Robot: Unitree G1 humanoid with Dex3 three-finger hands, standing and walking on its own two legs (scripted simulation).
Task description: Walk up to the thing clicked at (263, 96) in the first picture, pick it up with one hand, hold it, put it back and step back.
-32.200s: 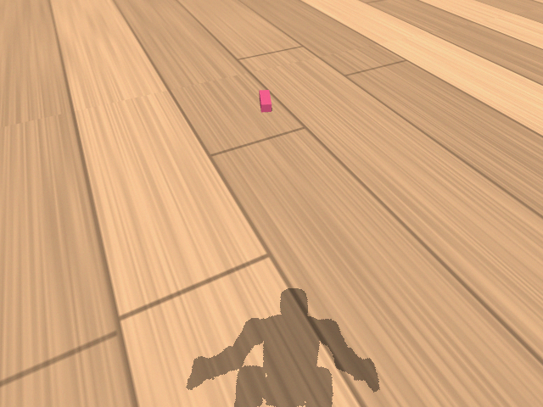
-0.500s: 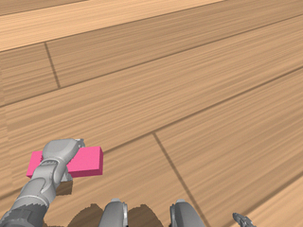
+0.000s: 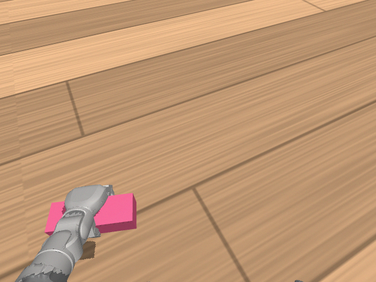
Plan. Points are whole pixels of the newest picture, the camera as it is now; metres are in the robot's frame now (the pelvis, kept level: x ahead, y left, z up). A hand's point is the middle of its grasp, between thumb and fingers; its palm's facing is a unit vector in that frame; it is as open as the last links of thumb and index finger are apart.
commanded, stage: hold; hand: left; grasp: from above
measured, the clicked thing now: (94, 215) +0.32 +0.23 -0.11
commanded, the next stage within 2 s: crouch in 1.94 s
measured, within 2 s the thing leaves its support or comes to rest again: neither
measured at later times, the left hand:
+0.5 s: hand (89, 201) +0.33 +0.22 -0.04, palm faces -0.47 -0.05 -0.88, open 10.3 cm
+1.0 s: hand (86, 209) +0.30 +0.22 -0.02, palm faces -0.47 -0.04 -0.88, open 10.3 cm
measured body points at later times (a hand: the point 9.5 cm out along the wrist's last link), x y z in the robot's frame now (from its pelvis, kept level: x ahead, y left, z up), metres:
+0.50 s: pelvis +0.03 +0.00 +0.02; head +0.05 -0.01 +0.47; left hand +0.35 +0.22 +0.01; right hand +0.13 -0.27 -0.10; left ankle +0.04 +0.12 -0.70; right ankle +0.02 -0.14 -0.70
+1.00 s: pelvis +0.01 +0.00 +0.03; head +0.02 -0.02 +0.48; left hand +0.32 +0.22 +0.03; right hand +0.14 -0.27 -0.09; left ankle +0.04 +0.12 -0.70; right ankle +0.02 -0.14 -0.70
